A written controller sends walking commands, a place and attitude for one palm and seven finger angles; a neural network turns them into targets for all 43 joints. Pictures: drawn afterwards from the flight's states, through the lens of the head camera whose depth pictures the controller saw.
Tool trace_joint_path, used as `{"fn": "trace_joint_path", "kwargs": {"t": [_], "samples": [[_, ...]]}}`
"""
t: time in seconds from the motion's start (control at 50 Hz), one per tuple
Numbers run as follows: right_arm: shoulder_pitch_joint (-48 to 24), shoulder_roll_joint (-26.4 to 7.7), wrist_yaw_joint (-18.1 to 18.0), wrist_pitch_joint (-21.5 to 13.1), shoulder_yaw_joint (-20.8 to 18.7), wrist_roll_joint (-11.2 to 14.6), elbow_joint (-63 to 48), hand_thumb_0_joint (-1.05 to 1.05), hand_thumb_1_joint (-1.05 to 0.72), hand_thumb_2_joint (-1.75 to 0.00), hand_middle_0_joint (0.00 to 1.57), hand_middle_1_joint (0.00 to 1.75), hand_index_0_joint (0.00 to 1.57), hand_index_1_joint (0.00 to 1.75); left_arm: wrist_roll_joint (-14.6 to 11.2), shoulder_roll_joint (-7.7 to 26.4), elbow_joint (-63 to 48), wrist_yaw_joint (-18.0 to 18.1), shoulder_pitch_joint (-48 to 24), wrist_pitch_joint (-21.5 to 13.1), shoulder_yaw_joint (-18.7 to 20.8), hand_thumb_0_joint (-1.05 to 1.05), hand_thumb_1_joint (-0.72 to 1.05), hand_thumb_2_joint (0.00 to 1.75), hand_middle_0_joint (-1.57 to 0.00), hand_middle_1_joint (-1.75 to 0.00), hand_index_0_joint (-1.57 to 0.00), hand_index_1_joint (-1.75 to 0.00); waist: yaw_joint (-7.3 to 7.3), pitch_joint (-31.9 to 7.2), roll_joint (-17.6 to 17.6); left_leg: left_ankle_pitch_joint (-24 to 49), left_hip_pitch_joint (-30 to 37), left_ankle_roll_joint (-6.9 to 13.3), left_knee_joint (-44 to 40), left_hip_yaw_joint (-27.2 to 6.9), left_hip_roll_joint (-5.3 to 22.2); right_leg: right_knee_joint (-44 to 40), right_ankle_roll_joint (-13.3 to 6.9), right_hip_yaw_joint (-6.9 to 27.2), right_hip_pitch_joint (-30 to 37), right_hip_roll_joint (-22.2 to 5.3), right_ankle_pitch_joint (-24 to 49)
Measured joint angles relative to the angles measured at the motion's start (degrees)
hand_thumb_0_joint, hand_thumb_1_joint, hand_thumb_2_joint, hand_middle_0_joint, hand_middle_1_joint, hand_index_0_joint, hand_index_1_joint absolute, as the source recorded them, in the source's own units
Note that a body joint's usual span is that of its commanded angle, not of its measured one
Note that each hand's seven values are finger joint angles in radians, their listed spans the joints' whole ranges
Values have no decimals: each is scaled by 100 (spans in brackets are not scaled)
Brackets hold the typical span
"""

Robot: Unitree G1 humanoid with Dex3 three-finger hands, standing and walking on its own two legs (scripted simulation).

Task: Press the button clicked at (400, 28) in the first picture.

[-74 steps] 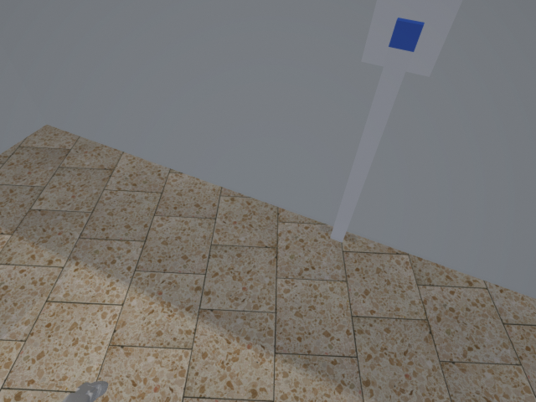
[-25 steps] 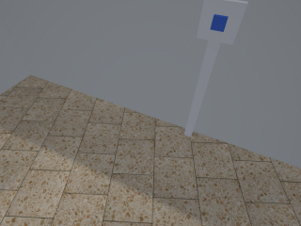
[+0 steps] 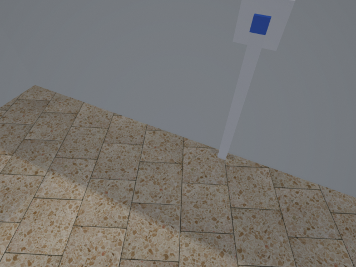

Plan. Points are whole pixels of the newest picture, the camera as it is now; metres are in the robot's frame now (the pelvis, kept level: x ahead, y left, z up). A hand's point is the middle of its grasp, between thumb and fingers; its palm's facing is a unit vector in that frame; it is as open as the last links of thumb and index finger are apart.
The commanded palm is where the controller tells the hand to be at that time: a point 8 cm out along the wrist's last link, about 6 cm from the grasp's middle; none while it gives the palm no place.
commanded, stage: look at it before walking up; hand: left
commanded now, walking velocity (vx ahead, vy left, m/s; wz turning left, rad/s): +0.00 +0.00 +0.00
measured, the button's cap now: (260, 24) +0.92 -0.26 +0.15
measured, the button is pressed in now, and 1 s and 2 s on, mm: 0 0 0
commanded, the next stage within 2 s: walk to a spot facing it in 0.16 s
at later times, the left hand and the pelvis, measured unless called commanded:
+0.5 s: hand out of the picture +0.07 +0.23 -0.17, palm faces -0.09 -0.95 -0.30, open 7.3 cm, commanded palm none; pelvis +0.00 +0.00 -0.01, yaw -5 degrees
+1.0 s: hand out of the picture +0.08 +0.15 -0.17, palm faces -0.25 -0.93 -0.25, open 7.3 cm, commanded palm none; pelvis -0.02 -0.03 -0.01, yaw -19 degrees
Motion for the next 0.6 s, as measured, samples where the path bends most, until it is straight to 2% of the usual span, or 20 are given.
{"fn": "trace_joint_path", "kwargs": {"t": [0.28,0.38,0.5,0.6], "samples": [[-71,3,-5,-6,11,4,-23,0,-90,-89,21,30,20,30,1,19,-20,5,-46,-10,5,1,91,90,-21,-30,-21,-30,11,0,10,-22,76,-1,-67,-5,-5,-50,0,-5,70,-6,-33],[-109,51,-68,36,-28,-12,-122,0,-90,-89,21,30,20,30,0,-22,-121,48,11,83,51,1,91,90,-20,-30,-20,-30,75,21,9,-117,7,-15,82,124,43,119,-2,122,-65,44,-83],[-47,370,-131,153,-98,-27,-500,0,-90,-89,21,30,20,30,23,-220,-390,28,218,310,125,1,91,90,-20,-30,-20,-30,95,161,-89,-405,-261,-30,606,467,127,911,-13,433,-602,147,-345],[79,596,-117,189,-159,-49,-703,0,-90,-89,21,30,20,30,31,-465,-603,-42,372,434,211,1,91,90,-20,-30,-20,-30,133,383,-75,-634,-345,-86,1015,819,285,2326,50,51,-1148,76,-1390]]}}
